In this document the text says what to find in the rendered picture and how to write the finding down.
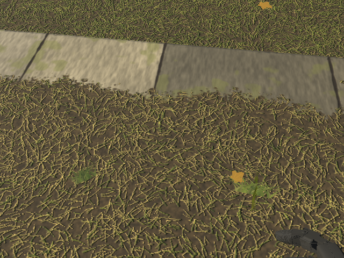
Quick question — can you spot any robot right hand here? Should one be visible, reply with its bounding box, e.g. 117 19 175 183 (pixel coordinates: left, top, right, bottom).
275 227 344 258

